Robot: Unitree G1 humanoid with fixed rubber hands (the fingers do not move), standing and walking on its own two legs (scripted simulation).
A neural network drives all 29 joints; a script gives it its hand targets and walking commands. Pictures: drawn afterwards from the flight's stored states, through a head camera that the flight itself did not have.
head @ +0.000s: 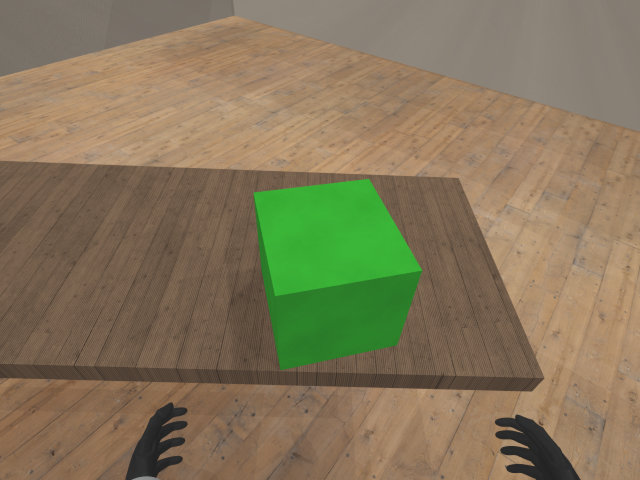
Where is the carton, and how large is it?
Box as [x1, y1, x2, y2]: [254, 179, 421, 369]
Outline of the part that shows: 368,179 254,192 261,268 280,369 395,345 397,343 421,269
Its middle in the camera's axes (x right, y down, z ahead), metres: +0.01 +0.05 +0.62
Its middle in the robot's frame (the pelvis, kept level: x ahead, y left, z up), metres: +0.44 +0.01 +0.01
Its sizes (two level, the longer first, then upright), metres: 0.212 0.196 0.188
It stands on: a table, 0.68 m high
